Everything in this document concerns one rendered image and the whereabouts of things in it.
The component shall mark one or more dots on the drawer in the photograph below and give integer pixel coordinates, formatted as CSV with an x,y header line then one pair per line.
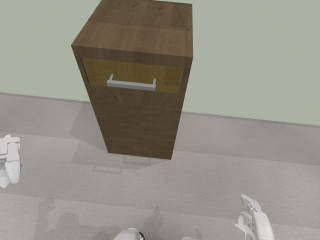
x,y
168,79

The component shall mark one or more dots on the left robot thigh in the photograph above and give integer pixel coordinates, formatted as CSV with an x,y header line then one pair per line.
x,y
129,235

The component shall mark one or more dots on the robot left hand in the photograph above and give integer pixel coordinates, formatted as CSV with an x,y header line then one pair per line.
x,y
10,161

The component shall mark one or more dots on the robot left shin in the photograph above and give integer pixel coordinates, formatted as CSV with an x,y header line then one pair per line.
x,y
133,229

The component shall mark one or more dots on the cabinet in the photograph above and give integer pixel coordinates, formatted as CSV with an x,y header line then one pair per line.
x,y
137,122

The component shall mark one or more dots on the robot right hand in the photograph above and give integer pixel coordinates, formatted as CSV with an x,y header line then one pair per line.
x,y
259,226

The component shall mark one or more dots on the handle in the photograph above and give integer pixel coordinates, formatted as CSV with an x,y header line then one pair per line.
x,y
131,85

